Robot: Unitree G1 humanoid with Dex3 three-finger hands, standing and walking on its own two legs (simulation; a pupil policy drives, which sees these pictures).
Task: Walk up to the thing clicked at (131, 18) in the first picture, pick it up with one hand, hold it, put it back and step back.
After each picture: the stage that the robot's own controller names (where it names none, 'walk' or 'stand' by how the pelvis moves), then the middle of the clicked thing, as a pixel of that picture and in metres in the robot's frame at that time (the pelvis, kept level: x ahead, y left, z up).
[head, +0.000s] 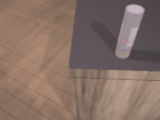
stand; (127, 34) +0.60 -0.19 +0.03
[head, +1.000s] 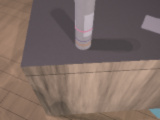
sink last; (84, 22) +0.57 +0.02 +0.07
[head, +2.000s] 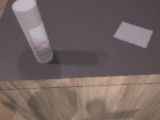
rise first; (36, 35) +0.48 +0.20 +0.09
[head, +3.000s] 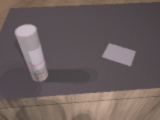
stand; (34, 56) +0.47 +0.21 +0.04
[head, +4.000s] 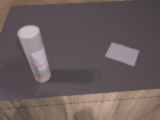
stand; (36, 57) +0.46 +0.20 +0.03
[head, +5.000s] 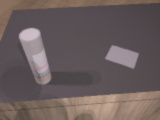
stand; (37, 59) +0.46 +0.20 +0.03
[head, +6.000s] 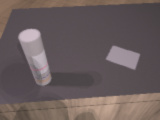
stand; (37, 60) +0.45 +0.19 +0.03
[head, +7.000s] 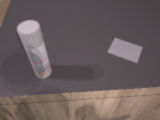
rise first; (37, 53) +0.46 +0.19 +0.03
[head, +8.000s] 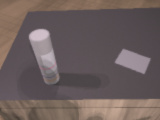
rise first; (46, 59) +0.46 +0.19 +0.03
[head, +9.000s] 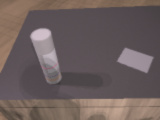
go down; (48, 59) +0.46 +0.18 +0.03
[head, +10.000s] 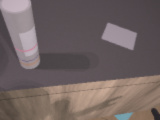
go down; (24, 38) +0.46 +0.17 +0.08
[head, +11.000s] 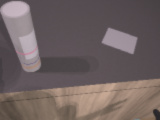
approach; (25, 42) +0.46 +0.17 +0.09
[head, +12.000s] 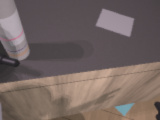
close in; (8, 26) +0.47 +0.19 +0.12
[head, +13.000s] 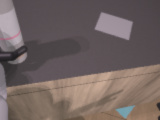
lift; (5, 26) +0.48 +0.19 +0.12
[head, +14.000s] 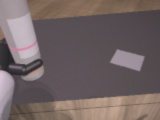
lift; (20, 36) +0.34 +0.17 +0.28
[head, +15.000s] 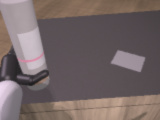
hold; (29, 48) +0.33 +0.16 +0.24
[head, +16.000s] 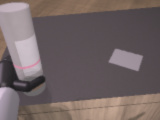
hold; (25, 54) +0.33 +0.16 +0.21
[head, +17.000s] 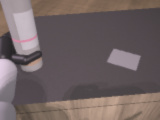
crouch; (23, 30) +0.40 +0.17 +0.24
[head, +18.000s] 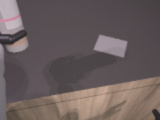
lower; (5, 10) +0.50 +0.19 +0.22
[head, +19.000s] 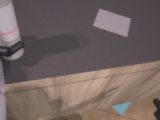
lower; (2, 21) +0.49 +0.19 +0.12
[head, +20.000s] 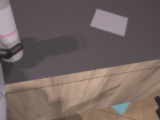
lower; (1, 23) +0.49 +0.19 +0.12
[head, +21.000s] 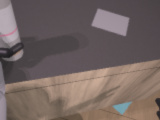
lower; (2, 22) +0.49 +0.19 +0.12
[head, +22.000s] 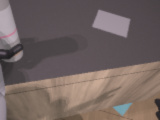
lower; (1, 24) +0.49 +0.19 +0.12
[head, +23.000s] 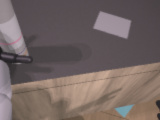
open; (7, 30) +0.47 +0.19 +0.12
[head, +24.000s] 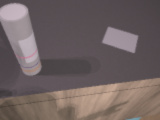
sink last; (24, 45) +0.44 +0.18 +0.09
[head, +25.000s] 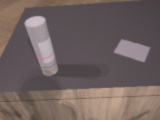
stand; (43, 49) +0.48 +0.19 +0.09
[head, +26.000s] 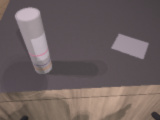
stand; (37, 45) +0.46 +0.18 +0.10
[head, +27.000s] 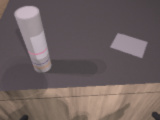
stand; (36, 43) +0.47 +0.18 +0.10
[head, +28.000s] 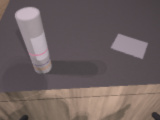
stand; (36, 44) +0.46 +0.18 +0.10
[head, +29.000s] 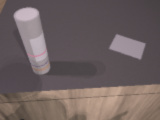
stand; (35, 45) +0.46 +0.18 +0.10
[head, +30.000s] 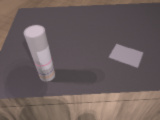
stand; (41, 56) +0.47 +0.18 +0.04
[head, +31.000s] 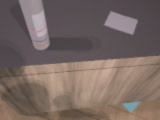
walk; (36, 21) +0.55 +0.17 +0.06
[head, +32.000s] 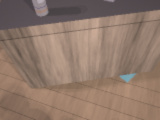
walk; out of the picture +0.83 +0.28 +0.06
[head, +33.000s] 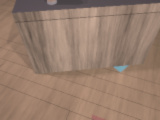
stand; out of the picture +1.11 +0.23 +0.05
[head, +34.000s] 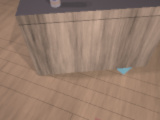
stand; out of the picture +1.08 +0.20 +0.03
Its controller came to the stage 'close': yes
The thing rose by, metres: 0.21
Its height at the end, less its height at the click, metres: +0.00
